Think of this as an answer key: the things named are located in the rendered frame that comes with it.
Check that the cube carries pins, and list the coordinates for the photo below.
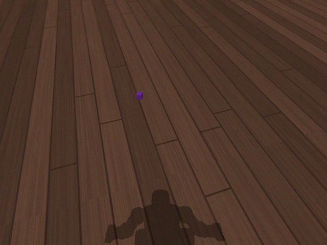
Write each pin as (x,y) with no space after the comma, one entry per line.
(139,95)

